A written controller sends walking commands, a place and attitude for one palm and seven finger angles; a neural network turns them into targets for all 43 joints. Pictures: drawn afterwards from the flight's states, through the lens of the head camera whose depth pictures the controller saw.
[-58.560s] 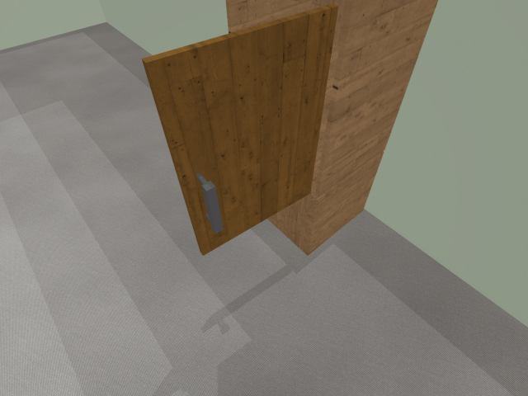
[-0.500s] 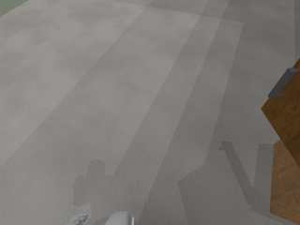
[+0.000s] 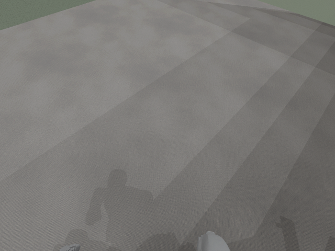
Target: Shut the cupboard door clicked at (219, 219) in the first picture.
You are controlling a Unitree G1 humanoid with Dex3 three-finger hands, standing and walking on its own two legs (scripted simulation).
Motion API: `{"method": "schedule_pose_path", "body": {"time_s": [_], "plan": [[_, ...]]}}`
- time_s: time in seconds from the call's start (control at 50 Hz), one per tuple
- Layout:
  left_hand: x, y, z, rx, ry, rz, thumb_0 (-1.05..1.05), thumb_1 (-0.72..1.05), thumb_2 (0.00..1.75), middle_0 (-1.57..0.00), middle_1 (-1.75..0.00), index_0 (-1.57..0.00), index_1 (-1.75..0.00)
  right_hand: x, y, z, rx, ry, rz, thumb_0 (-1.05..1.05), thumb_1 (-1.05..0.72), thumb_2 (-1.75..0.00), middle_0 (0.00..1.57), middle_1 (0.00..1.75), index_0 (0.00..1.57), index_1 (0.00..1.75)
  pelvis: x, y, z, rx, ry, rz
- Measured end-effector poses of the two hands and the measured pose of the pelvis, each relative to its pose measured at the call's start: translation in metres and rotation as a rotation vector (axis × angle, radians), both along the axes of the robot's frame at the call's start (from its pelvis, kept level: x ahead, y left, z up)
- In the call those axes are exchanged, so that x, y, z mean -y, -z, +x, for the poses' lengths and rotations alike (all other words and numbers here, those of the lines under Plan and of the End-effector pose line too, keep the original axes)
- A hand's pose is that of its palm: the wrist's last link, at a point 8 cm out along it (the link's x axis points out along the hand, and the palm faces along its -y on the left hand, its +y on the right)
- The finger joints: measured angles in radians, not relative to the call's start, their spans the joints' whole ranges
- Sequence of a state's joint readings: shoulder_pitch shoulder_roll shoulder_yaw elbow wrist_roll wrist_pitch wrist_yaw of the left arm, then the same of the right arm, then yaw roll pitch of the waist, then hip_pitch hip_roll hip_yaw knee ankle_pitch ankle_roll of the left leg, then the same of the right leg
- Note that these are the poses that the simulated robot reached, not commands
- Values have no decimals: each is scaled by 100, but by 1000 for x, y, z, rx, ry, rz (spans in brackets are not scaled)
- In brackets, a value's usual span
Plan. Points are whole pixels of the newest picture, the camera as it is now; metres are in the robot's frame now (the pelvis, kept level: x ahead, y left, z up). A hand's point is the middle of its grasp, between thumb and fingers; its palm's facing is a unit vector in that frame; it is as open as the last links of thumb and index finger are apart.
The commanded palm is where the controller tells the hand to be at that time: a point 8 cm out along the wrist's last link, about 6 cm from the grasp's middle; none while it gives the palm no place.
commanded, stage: walk to a spot facing it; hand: left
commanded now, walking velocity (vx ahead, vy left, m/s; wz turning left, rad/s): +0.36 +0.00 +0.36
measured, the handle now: out of the picture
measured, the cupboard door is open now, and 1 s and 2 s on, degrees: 34 34 34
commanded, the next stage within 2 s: turn to face it in 0.58 s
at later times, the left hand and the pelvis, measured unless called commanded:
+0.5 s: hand (120, 232) +0.19 +0.14 -0.17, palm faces +0.27 -0.94 -0.23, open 7.2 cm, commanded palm none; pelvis +0.19 -0.05 +0.00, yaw +15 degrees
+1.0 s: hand (96, 204) +0.26 +0.23 -0.17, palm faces +0.36 -0.91 -0.21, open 7.3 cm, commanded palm none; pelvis +0.27 +0.02 +0.00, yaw +17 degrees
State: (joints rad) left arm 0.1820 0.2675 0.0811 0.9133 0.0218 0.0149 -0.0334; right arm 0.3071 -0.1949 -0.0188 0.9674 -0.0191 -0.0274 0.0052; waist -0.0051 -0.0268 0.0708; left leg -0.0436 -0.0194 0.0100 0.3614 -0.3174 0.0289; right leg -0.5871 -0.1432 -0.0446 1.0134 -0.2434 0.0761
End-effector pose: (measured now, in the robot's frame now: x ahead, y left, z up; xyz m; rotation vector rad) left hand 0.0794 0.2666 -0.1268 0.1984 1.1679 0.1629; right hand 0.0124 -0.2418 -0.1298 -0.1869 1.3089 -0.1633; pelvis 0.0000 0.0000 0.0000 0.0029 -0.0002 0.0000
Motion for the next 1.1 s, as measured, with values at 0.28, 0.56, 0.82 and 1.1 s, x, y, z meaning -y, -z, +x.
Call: {"method": "schedule_pose_path", "body": {"time_s": [0.28, 0.56, 0.82, 1.1], "plan": [[79, -1, 131, 109, -38, 1, 0, 91, 90, -20, -30, -20, -30, 57, 34, 102, -153, -23, 52, 0, -91, -90, 20, 30, 20, 30, 56, 15, 121, 16, -123, 25], [79, 16, 82, -133, -336, -54, 0, 93, 90, -20, -30, -20, -30, 19, -1, 357, 95, -329, 12, 0, -91, -90, 20, 30, 19, 30, 45, 3, 209, -10, -308, -19], [8, 35, 112, -130, -453, -58, 1, 91, 90, -20, -30, -20, -30, -83, -10, 453, 226, -515, -11, 0, -91, -90, 20, 30, 20, 30, -12, 12, 251, -3, -383, -35], [3, 14, 182, -117, -313, -59, 0, 91, 90, -20, -30, -20, -30, -52, -5, 406, 145, -279, 11, -1, -92, -90, 21, 30, 20, 30, -13, 0, 280, 6, -231, -30]]}}
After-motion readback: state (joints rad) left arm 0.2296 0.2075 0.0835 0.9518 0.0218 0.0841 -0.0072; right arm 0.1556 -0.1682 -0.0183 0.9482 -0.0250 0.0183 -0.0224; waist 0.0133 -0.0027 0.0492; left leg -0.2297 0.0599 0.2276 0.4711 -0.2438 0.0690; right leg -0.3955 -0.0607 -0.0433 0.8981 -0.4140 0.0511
